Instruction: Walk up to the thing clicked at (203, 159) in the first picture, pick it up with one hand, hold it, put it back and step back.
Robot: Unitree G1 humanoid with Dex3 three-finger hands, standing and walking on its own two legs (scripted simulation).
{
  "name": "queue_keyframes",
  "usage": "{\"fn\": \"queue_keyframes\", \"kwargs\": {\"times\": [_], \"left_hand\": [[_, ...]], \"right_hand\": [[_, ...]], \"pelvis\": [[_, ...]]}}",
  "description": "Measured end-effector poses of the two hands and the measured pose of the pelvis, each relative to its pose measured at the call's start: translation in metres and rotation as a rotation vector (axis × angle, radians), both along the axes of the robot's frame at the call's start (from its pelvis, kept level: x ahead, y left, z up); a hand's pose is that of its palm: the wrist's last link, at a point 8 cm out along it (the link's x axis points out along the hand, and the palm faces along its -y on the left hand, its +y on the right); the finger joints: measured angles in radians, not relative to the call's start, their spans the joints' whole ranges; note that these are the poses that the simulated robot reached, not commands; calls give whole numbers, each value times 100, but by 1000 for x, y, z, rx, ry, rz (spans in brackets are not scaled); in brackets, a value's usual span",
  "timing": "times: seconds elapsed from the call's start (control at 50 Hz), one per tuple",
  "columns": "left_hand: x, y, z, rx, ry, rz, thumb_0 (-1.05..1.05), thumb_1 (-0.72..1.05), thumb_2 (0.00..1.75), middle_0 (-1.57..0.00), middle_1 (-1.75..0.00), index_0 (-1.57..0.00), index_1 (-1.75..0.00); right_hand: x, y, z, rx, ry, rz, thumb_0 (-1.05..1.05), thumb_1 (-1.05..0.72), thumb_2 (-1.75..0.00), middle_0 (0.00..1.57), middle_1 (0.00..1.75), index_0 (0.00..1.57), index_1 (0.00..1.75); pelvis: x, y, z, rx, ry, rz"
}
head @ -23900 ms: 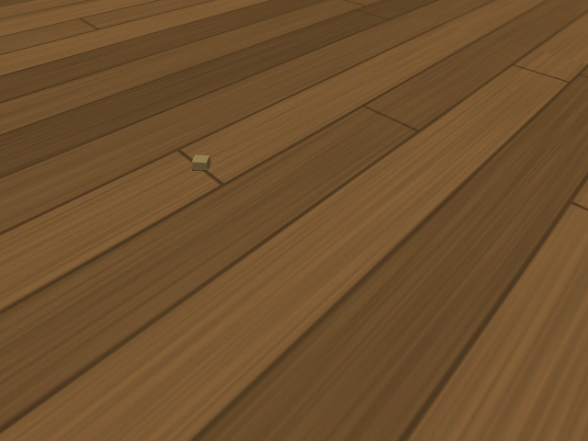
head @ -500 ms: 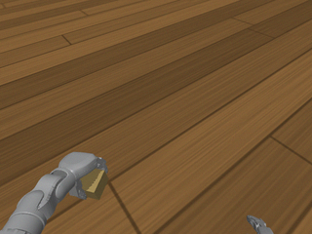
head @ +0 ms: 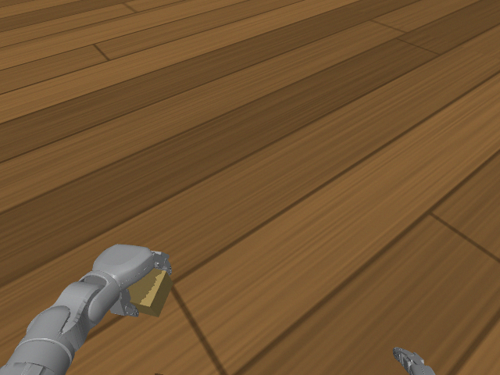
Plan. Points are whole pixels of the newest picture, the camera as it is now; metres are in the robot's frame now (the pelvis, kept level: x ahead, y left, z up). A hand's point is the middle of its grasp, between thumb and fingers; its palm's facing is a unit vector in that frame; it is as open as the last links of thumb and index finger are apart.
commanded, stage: crouch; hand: left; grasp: from above
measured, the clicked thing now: (142, 289) +0.31 +0.22 -0.07
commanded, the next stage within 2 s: lower in 1.92 s
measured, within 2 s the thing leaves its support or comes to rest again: neither
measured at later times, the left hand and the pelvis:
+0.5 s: hand (165, 306) +0.35 +0.23 -0.27, palm faces -0.40 +0.12 -0.91, open 9.6 cm; pelvis -0.05 +0.01 -0.17, yaw +0 degrees
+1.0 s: hand (183, 319) +0.39 +0.23 -0.48, palm faces -0.44 +0.08 -0.89, open 9.3 cm; pelvis -0.06 +0.01 -0.32, yaw -2 degrees
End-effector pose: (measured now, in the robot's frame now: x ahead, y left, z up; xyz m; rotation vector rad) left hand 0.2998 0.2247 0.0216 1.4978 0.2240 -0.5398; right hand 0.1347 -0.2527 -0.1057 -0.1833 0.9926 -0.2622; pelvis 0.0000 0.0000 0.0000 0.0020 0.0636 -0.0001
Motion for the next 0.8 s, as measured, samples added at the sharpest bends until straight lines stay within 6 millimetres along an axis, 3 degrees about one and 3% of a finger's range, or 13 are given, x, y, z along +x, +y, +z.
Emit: {"fn": "queue_keyframes", "kwargs": {"times": [0.18,0.38,0.54,0.66,0.8], "left_hand": [[12,3,-69,61,-34,-27,-5,8,56,-61,-57,-67,-56],[35,4,-176,106,-61,-17,-4,7,59,-60,-60,-65,-59],[59,1,-253,107,-73,-10,-4,8,55,-62,-57,-68,-55],[73,2,-309,107,-34,-9,-3,9,51,-65,-53,-71,-51],[85,2,-373,76,-11,-30,-3,10,45,-67,-50,-74,-47]], "right_hand": [[-25,-12,-39,-22,91,30,1,-91,-89,20,30,21,30],[-95,-30,-119,-72,261,-11,1,-92,-90,20,30,20,30],[-144,-28,-186,-80,361,-53,1,-92,-90,20,30,20,30],[-158,-19,-231,-61,397,-47,1,-92,-90,20,30,20,30],[-153,-13,-276,-53,416,1,1,-92,-90,20,30,21,30]], "pelvis": [[-16,0,-40,-15,144,14],[-38,3,-118,-36,325,19],[-51,6,-184,-49,437,16],[-58,7,-228,-61,498,15],[-58,7,-274,-78,560,11]]}}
